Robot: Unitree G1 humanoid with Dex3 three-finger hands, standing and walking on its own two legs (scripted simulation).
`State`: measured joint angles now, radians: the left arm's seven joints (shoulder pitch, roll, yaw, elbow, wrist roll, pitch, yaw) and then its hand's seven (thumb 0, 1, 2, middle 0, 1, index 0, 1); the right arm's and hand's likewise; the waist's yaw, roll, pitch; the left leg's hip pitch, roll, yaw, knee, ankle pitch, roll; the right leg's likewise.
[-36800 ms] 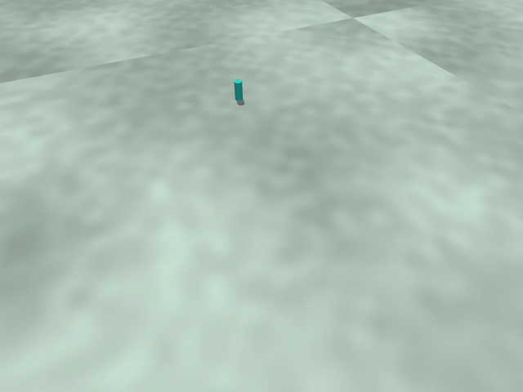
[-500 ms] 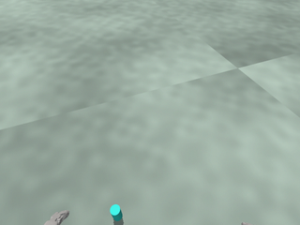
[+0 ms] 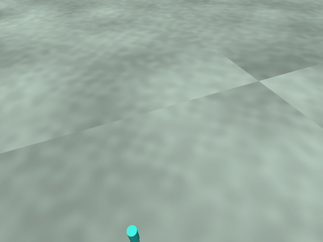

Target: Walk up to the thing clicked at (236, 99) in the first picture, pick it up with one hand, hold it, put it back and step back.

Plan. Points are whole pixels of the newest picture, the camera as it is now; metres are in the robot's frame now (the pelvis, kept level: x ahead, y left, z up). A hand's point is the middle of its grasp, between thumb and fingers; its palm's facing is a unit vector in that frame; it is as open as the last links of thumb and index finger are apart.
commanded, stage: stand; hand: left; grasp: from the side
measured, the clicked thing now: (133, 234) +0.34 +0.19 -0.71
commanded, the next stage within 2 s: step back in 1.46 s
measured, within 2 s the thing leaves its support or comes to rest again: neither
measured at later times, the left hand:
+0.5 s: hand out of the picture +0.06 +0.24 -0.16, palm faces -0.02 -0.94 -0.33, open 7.4 cm
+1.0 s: hand out of the picture +0.09 +0.24 -0.15, palm faces -0.02 -0.94 -0.33, open 7.4 cm
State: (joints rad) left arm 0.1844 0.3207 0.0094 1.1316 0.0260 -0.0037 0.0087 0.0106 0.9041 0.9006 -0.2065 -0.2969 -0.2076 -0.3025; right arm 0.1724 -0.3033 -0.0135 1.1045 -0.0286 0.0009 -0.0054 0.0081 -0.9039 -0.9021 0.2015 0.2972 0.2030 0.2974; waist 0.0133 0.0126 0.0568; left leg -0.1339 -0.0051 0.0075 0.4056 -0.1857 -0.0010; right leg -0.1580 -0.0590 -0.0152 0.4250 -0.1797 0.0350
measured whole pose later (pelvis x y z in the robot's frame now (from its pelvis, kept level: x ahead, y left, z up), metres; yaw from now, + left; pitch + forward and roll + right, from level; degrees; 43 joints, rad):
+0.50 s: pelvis +0.00 -0.01 +0.00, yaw -1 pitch -4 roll +0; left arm 0.13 0.32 0.01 1.16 0.02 -0.01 0.00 0.01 0.90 0.90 -0.21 -0.30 -0.21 -0.30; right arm 0.16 -0.33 -0.01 1.15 -0.02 0.00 0.00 0.01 -0.91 -0.90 0.20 0.30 0.20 0.30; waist 0.00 0.01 0.06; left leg -0.13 0.01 0.01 0.37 -0.17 -0.01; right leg -0.15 -0.04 -0.01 0.38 -0.16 0.03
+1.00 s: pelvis +0.02 +0.00 +0.01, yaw -1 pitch -4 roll +0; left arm 0.11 0.32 0.01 1.16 0.01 -0.01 0.00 0.01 0.90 0.90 -0.21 -0.30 -0.21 -0.30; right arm 0.12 -0.33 0.00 1.15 -0.02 -0.01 0.00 0.01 -0.90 -0.90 0.20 0.30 0.20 0.30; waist 0.00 0.01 0.05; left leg -0.09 0.01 0.02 0.32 -0.17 -0.01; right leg -0.12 -0.04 0.00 0.35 -0.16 0.03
